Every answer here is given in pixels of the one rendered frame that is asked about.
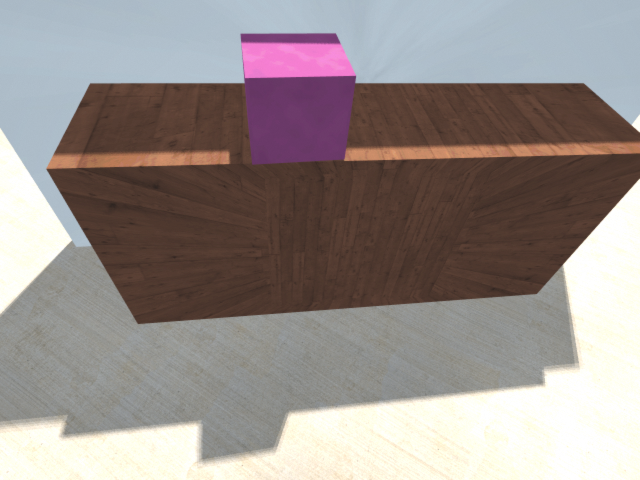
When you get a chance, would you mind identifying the carton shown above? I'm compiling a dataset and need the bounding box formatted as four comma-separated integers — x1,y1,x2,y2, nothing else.
241,33,356,165

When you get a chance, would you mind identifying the pedestal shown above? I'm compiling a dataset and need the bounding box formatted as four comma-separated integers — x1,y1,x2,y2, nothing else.
46,83,640,324

